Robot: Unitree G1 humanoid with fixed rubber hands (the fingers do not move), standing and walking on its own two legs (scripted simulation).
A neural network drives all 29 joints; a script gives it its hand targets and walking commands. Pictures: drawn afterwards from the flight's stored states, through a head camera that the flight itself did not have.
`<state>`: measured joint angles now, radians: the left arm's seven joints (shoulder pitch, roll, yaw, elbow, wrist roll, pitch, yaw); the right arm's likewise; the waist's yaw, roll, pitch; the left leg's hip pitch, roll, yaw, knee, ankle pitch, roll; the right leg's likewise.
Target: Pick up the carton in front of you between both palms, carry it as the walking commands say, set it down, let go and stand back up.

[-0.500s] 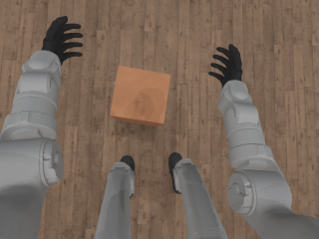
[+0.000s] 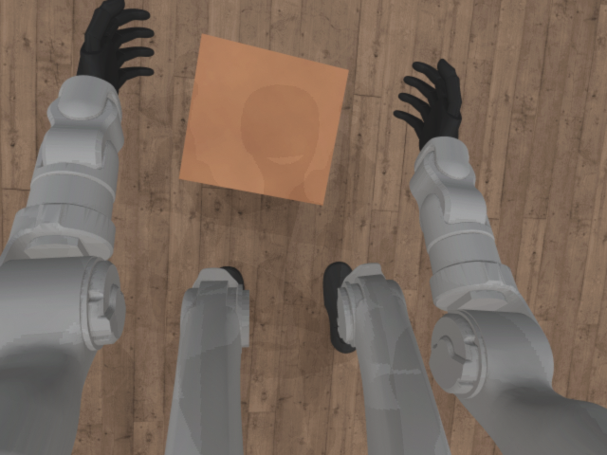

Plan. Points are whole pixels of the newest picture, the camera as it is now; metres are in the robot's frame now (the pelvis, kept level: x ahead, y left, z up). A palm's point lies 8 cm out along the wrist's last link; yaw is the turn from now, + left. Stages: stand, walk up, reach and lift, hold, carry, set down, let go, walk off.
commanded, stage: reach and lift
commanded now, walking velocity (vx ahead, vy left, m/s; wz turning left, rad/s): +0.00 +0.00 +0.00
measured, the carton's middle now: (262, 135) +0.48 +0.06 -0.40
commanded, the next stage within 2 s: none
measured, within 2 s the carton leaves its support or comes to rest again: leaves its support in 1.26 s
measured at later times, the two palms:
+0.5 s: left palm (155, 110) +0.50 +0.23 -0.34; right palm (391, 139) +0.48 -0.15 -0.31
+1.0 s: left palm (169, 108) +0.50 +0.20 -0.32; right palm (368, 130) +0.49 -0.11 -0.31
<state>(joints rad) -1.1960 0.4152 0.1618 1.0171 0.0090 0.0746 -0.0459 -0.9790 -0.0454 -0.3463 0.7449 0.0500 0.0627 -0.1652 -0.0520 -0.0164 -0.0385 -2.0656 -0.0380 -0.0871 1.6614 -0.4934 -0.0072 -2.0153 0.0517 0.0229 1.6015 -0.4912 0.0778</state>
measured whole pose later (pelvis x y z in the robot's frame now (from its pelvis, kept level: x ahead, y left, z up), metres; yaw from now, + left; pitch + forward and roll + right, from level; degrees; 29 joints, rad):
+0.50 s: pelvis -0.04 +0.00 -0.14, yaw -1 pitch +38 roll -5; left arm -1.48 0.55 -0.03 1.23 -0.17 0.04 -0.02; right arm -1.36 -0.17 -0.21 1.03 0.22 0.05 -0.20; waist -0.05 -0.07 0.35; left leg -2.29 -0.01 -0.07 2.16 -0.54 0.00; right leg -2.24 0.10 0.02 2.10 -0.53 0.11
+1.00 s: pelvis -0.04 -0.01 -0.14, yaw -1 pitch +38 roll -5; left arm -1.52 0.46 -0.08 1.26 -0.19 0.03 0.00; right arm -1.40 -0.14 -0.19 1.09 0.20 0.02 -0.19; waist -0.01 -0.08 0.33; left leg -2.29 0.00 -0.07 2.17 -0.54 -0.01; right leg -2.25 0.09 0.02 2.11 -0.53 0.10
